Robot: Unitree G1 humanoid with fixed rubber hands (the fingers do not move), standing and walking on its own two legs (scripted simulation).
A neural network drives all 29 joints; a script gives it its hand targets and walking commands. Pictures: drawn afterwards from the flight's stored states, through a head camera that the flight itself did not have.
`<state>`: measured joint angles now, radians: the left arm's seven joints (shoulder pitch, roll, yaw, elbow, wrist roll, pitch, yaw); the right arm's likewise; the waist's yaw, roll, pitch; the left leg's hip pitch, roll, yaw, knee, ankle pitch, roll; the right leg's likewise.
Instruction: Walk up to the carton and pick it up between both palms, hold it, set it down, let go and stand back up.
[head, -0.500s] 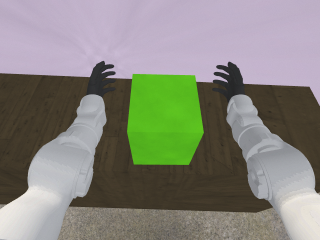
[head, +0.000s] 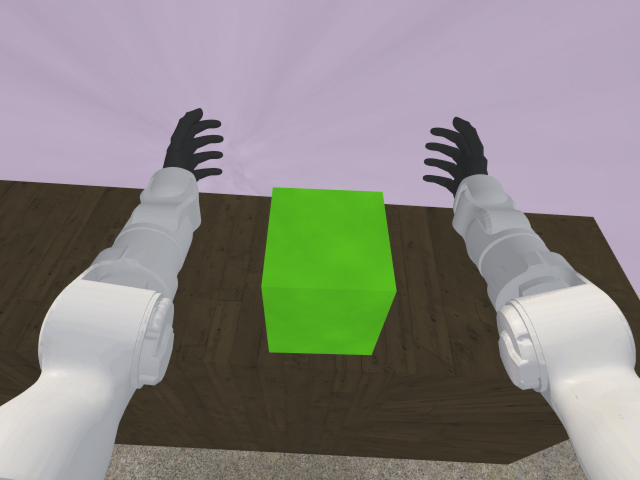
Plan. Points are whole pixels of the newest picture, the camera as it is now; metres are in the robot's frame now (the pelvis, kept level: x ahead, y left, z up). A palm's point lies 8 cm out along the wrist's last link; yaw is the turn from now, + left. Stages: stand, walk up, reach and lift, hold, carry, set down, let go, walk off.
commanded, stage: set down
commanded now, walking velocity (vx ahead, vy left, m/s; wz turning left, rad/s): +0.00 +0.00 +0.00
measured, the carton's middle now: (324, 274) +0.43 -0.01 -0.02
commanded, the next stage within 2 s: none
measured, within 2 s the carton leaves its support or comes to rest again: neither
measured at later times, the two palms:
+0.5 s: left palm (186, 253) +0.39 +0.17 +0.07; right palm (458, 265) +0.38 -0.17 +0.07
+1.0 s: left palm (171, 341) +0.30 +0.19 +0.01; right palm (465, 342) +0.30 -0.18 +0.01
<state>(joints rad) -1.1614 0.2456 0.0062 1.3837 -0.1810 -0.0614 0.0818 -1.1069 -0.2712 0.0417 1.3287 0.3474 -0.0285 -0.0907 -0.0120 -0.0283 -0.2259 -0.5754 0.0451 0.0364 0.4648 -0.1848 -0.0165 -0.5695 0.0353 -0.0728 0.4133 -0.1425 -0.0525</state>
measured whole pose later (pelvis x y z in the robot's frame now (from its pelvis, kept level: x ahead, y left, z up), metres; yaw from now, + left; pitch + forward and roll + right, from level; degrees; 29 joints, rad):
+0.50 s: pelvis +0.00 +0.00 +0.01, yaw +0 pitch +9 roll +0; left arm -0.68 0.12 0.11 1.00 -0.06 -0.13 0.08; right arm -0.65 -0.17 0.03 1.02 0.26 -0.15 -0.12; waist 0.00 -0.01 -0.12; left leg -0.39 0.04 0.04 0.44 -0.19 -0.01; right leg -0.39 0.03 -0.06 0.40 -0.15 -0.04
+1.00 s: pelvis +0.01 +0.01 +0.01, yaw +0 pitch +3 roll +0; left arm -0.23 0.11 0.00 0.77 -0.08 -0.30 0.11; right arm -0.26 -0.12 -0.01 0.83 0.19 -0.27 -0.07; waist -0.02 -0.02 -0.05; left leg -0.26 0.02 0.03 0.43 -0.22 0.00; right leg -0.26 0.03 -0.05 0.39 -0.18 -0.04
